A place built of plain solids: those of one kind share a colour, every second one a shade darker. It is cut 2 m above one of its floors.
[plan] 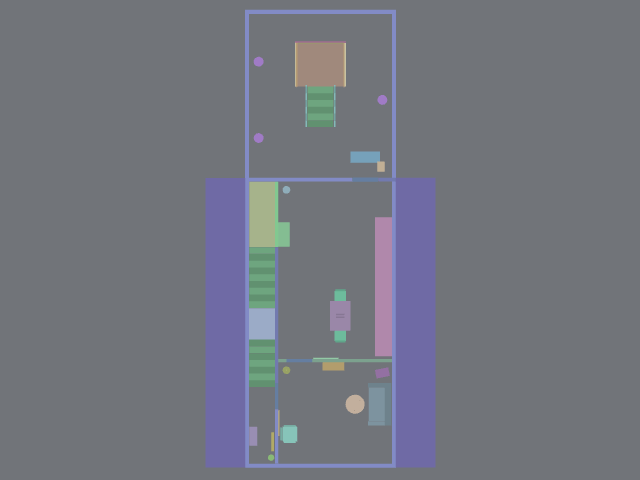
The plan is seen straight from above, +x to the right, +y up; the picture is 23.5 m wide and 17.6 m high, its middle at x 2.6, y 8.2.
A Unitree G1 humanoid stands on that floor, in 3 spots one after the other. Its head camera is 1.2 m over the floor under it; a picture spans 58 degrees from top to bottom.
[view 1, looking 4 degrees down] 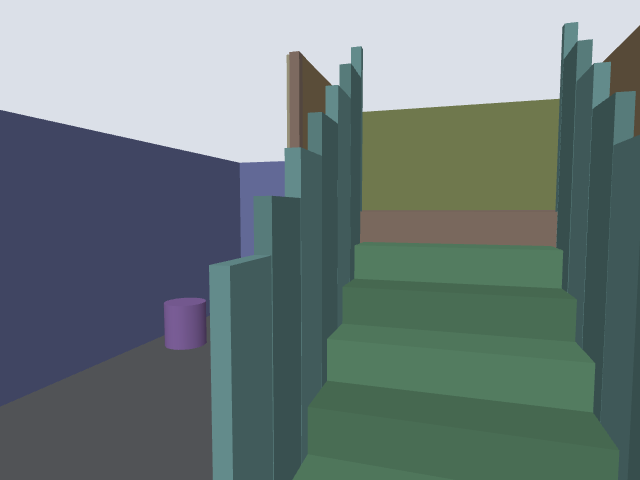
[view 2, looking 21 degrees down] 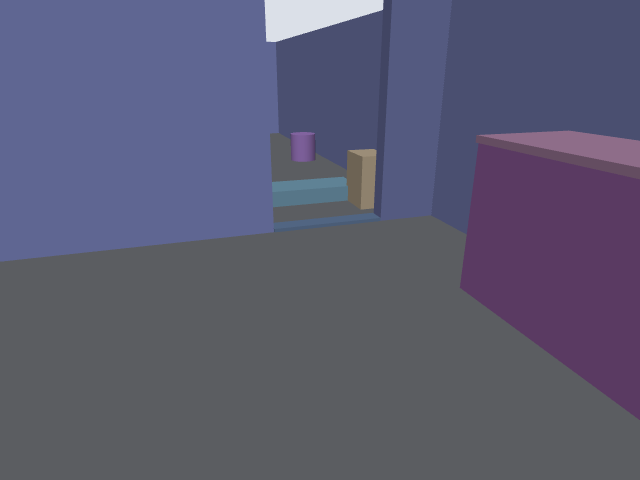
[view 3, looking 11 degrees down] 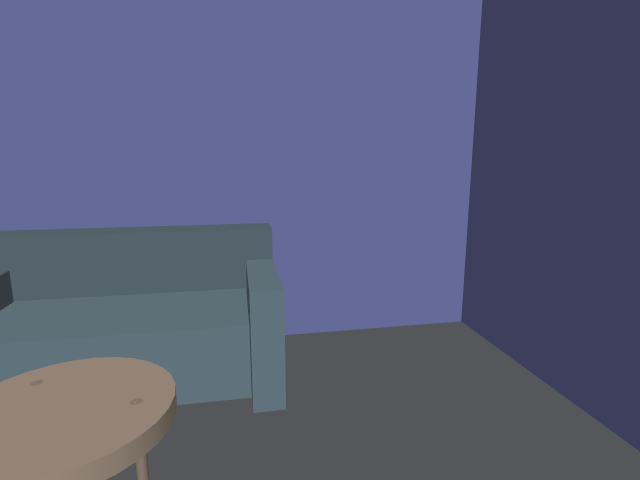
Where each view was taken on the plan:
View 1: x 2.62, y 11.44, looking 107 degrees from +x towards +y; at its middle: piece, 1.70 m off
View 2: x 3.12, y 7.09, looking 72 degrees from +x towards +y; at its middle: ground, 3.35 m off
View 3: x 2.47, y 1.60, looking -11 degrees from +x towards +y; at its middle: wall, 2.87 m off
